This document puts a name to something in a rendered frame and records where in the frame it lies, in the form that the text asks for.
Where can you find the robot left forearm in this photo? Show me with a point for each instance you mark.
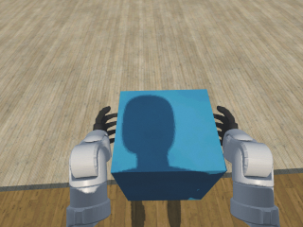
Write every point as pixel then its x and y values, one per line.
pixel 89 202

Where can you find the robot right hand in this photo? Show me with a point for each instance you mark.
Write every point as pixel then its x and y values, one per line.
pixel 228 120

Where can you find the carton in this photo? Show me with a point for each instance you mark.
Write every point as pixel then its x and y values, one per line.
pixel 167 147

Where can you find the robot left hand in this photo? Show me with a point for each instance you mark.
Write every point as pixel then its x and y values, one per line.
pixel 102 118

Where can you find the robot right forearm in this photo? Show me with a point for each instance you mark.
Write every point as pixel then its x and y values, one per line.
pixel 252 162

